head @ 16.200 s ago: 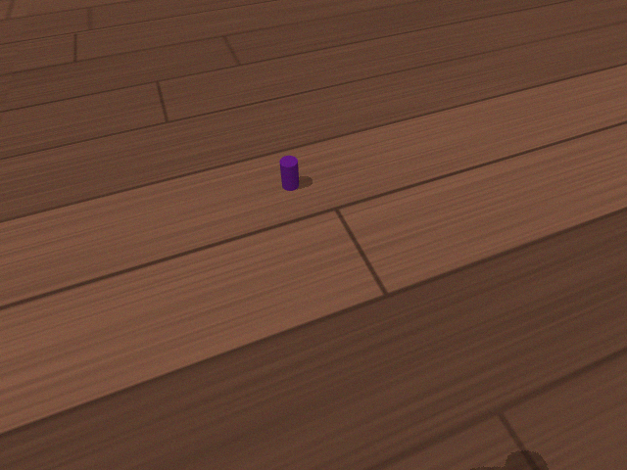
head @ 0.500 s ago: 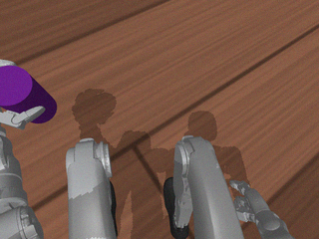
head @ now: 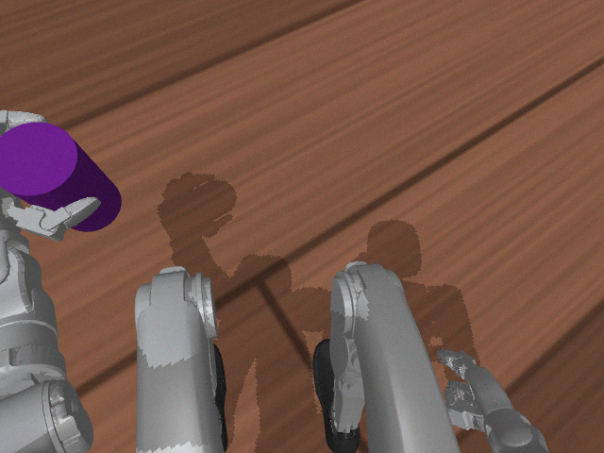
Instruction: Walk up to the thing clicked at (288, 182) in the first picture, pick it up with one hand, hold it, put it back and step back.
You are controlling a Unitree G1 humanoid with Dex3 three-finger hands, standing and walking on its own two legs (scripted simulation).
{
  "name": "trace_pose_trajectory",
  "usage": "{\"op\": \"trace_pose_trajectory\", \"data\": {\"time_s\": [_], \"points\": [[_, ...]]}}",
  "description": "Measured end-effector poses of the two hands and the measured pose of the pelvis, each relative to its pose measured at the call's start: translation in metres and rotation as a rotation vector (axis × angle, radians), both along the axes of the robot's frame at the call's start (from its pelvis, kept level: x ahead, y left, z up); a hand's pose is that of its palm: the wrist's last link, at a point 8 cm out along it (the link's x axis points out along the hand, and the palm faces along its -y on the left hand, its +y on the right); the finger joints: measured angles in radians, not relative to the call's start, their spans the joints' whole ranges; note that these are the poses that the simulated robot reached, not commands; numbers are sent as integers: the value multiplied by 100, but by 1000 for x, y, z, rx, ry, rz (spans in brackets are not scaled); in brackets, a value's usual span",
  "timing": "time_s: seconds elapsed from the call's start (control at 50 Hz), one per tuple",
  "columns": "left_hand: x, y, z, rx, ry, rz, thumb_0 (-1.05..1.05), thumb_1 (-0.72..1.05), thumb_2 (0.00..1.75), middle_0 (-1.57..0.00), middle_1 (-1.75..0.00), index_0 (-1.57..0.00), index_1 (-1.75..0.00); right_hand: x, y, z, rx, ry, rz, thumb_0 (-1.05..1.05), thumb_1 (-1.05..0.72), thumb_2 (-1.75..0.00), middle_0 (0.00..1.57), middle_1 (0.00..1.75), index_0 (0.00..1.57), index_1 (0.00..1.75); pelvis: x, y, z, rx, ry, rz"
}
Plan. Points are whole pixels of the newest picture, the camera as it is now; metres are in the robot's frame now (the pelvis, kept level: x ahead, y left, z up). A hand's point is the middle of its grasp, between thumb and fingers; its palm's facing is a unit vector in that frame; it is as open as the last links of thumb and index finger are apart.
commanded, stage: lift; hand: left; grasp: from the side
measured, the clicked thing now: (66, 184) +0.42 +0.29 -0.06
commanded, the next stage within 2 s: none
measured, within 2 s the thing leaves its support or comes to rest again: neither
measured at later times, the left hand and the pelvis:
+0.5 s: hand (21, 162) +0.41 +0.30 +0.02, palm faces +0.29 -0.96 -0.05, open 11.3 cm; pelvis +0.00 +0.00 +0.03, yaw +2 degrees
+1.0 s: hand out of the picture +0.38 +0.27 +0.19, palm faces +0.29 -0.96 -0.06, open 11.3 cm; pelvis +0.02 +0.00 +0.16, yaw +5 degrees
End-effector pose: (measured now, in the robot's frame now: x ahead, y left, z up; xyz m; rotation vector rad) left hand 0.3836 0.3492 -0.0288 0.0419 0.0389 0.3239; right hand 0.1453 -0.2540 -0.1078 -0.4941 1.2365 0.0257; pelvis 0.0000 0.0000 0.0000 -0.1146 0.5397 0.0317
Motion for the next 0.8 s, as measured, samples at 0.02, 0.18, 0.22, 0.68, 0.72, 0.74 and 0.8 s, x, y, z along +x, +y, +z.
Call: {"op": "trace_pose_trajectory", "data": {"time_s": [0.02, 0.18, 0.22, 0.68, 0.72, 0.74, 0.8], "points": [[0, 0, 1, 0, -2, 1, -2, -61, 102, -69, -107, -70, -109, -1, 0, 0, 1, 3, -1, 0, -89, -90, 21, 29, 21, 30, 0, 0, 1, 1, 1, 0], [4, -3, 4, 1, 7, -13, -2, -61, 102, -70, -107, -70, -109, -6, -1, 3, 0, 12, -13, 0, -90, -90, 21, 29, 21, 30, 0, 0, 4, 2, 4, 3], [4, -4, 6, 1, 6, -16, -2, -61, 102, -70, -107, -70, -109, -6, -2, 5, 1, 12, -20, 0, -90, -90, 21, 29, 21, 30, 0, 0, 5, 2, 5, 3], [-19, -11, 102, -1, -14, -28, -2, -61, 102, -70, -107, -70, -109, 23, 10, 63, 65, -114, -79, 0, -92, -90, 21, 29, 21, 30, 5, 1, 70, 23, 32, 27], [-22, -13, 114, 1, -14, -31, -2, -61, 102, -70, -107, -70, -109, 27, 11, 72, 68, -128, -81, 0, -92, -90, 21, 29, 21, 30, 6, 1, 78, 24, 31, 31], [-23, -14, 120, 3, -14, -33, -2, -61, 102, -70, -107, -70, -109, 30, 12, 77, 70, -135, -83, 0, -92, -90, 21, 29, 21, 30, 7, 1, 83, 25, 30, 32], [-28, -17, 140, 4, -11, -32, -2, -61, 102, -70, -107, -71, -108, 36, 13, 93, 77, -154, -88, 0, -92, -90, 21, 29, 21, 30, 9, 1, 99, 28, 25, 37]]}}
